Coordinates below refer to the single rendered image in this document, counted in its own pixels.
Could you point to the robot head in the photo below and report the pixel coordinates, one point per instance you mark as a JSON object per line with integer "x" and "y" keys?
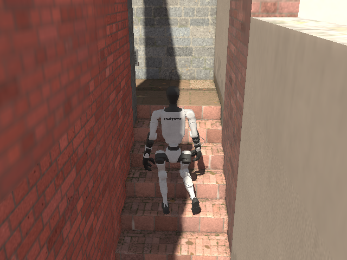
{"x": 172, "y": 94}

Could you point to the robot left upper arm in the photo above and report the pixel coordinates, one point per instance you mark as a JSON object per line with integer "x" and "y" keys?
{"x": 154, "y": 123}

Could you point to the left robot forearm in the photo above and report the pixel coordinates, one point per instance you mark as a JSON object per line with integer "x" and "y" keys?
{"x": 148, "y": 147}

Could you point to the robot right upper arm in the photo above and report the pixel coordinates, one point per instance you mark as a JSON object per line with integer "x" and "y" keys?
{"x": 189, "y": 113}

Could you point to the robot left hand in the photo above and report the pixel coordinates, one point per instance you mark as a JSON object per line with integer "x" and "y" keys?
{"x": 146, "y": 164}

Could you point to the robot right hand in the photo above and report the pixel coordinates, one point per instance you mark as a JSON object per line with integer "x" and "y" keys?
{"x": 194, "y": 153}

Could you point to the right robot forearm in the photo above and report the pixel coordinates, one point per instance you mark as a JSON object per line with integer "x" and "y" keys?
{"x": 197, "y": 143}

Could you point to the robot right thigh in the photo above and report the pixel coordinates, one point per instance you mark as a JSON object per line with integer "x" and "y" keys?
{"x": 185, "y": 161}

